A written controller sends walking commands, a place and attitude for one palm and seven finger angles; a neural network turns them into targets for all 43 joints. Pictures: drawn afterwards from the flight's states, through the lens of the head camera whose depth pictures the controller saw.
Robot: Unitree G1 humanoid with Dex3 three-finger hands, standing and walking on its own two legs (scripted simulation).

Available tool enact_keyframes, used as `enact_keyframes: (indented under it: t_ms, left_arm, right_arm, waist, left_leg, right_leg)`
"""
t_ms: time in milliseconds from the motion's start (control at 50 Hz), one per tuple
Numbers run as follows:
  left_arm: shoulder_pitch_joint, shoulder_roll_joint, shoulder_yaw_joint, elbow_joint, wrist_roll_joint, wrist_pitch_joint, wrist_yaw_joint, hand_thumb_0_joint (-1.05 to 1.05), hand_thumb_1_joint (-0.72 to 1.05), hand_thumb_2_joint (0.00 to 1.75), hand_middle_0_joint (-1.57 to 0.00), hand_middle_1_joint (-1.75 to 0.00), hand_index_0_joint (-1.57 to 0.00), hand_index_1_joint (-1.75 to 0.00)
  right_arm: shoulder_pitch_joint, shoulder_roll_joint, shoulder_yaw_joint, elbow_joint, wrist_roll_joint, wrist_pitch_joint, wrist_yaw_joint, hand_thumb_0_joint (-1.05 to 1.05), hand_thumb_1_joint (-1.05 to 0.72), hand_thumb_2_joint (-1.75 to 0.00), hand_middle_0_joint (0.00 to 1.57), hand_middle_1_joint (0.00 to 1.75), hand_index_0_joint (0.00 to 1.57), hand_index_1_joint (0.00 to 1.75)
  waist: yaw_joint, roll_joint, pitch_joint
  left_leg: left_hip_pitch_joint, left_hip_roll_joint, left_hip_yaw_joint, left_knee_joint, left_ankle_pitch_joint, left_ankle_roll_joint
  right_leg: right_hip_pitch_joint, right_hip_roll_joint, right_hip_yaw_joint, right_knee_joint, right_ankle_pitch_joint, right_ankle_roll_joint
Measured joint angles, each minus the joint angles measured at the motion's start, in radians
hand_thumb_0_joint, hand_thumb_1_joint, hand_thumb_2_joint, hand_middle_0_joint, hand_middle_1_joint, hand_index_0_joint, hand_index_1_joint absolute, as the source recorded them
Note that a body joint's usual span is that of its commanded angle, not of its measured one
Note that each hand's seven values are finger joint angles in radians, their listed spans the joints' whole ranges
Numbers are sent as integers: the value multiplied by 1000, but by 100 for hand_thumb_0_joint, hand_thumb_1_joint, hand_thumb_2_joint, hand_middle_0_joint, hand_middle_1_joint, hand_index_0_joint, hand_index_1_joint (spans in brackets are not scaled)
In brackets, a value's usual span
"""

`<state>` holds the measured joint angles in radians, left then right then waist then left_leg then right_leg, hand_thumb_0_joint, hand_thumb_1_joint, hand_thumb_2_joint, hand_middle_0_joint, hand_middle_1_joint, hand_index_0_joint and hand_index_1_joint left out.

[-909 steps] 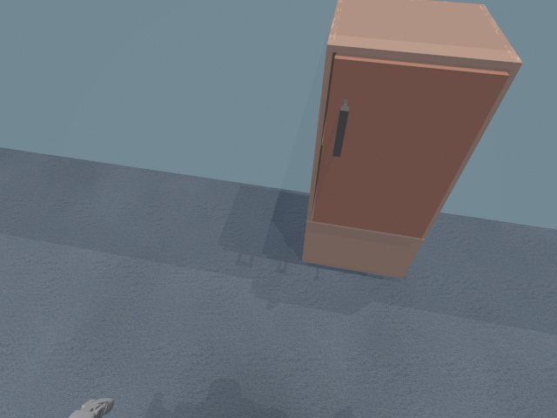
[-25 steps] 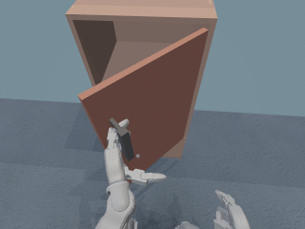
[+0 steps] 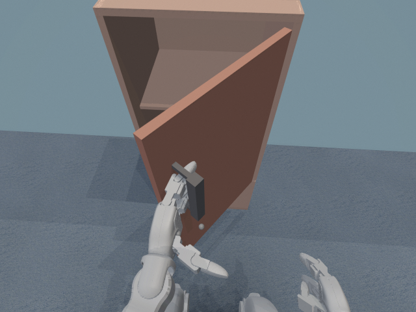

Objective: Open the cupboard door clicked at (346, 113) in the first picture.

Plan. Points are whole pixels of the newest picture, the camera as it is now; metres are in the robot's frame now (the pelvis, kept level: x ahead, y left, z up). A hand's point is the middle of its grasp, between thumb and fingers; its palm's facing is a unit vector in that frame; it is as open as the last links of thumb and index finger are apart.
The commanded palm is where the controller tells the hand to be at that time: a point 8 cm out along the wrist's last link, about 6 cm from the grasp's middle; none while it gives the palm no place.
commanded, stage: slide the hand sideways off the handle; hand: left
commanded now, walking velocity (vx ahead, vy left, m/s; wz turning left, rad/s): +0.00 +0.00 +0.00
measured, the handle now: (188, 192) +0.33 +0.05 +0.05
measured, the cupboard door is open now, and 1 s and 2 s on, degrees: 52 51 51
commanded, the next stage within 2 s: draw the hand back to the body in 0.80 s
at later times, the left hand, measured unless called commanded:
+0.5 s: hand (175, 250) +0.22 +0.07 +0.05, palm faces -0.08 -1.00 +0.01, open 16.1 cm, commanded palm +0.19 +0.13 +0.05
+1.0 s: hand (150, 272) +0.19 +0.10 +0.06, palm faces -0.08 -1.00 -0.02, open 16.3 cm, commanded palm +0.16 +0.17 +0.07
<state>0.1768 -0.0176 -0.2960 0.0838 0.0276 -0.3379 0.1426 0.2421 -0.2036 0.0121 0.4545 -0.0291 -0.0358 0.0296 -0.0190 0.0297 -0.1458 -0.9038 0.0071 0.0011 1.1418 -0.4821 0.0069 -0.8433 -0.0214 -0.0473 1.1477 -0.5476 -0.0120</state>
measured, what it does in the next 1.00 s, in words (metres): stands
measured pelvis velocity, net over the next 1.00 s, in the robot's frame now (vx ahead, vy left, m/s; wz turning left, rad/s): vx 0.00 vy -0.02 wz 0.01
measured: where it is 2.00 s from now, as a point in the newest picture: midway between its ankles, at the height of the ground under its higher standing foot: outside the picture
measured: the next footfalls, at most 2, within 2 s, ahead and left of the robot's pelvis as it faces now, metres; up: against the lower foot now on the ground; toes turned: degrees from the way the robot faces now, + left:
none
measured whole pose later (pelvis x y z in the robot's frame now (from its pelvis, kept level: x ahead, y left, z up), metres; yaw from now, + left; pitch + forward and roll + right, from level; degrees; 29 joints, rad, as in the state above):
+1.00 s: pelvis +0.00 -0.02 -0.02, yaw +0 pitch +15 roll -1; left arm 0.59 0.16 -0.07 -0.28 -0.16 -0.37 -0.15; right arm 0.24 -0.22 -0.01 0.40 0.00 -0.05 -0.03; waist 0.02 0.05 -0.16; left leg -0.98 0.03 -0.05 1.26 -0.54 -0.03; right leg -0.91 0.00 -0.09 1.25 -0.61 -0.04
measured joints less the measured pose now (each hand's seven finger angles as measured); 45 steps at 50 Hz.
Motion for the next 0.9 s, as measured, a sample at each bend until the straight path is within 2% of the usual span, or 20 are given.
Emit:
enact_keyframes:
  t_ms: [40,100,260,440,700,900]
  left_arm:
    - [17,9,-1,-20,21,-4,11,-1,-50,30,-16,-31,-17,-32]
    - [41,35,-1,-51,29,0,2,-1,-50,30,-17,-31,-16,-32]
    - [128,60,11,-132,-18,27,-42,-1,-50,30,-17,-31,-19,-33]
    - [260,86,51,-216,-29,-16,-91,-1,-50,30,-17,-31,-19,-33]
    - [407,130,145,-319,-113,-54,-197,-1,-50,30,-16,-31,-17,-32]
    - [431,161,203,-335,-170,-57,-282,-1,-50,30,-15,-30,-15,-31]
  right_arm:
    - [0,5,1,-9,-1,9,5,1,-90,-90,20,29,20,30]
    - [-1,9,5,-18,1,22,4,1,-90,-90,20,29,20,30]
    - [-1,11,19,-38,10,26,-11,1,-90,-90,20,30,20,30]
    - [0,7,11,-59,7,11,-11,1,-90,-90,20,30,20,30]
    - [-4,-8,-11,-69,16,-4,-27,1,-90,-90,20,30,20,30]
    - [-4,-13,-17,-61,25,-13,-49,1,-90,-90,20,30,20,30]
  waist:
    - [0,-4,0]
    - [2,-4,3]
    - [9,12,9]
    - [16,0,-7]
    - [30,12,-16]
    - [34,19,-22]
  left_leg:
    - [-8,2,0,13,-7,0]
    - [-11,4,-2,25,-14,0]
    - [8,6,-7,12,-18,-1]
    - [-7,9,-15,30,-37,-11]
    - [-47,15,-33,75,-57,-27]
    - [-82,19,-47,114,-59,-34]
  right_leg:
    - [-7,1,0,11,-6,0]
    - [-8,4,-2,19,-11,-1]
    - [15,7,-6,-1,-11,-1]
    - [0,10,-13,21,-35,-10]
    - [-37,17,-30,68,-60,-25]
    - [-67,21,-42,103,-65,-32]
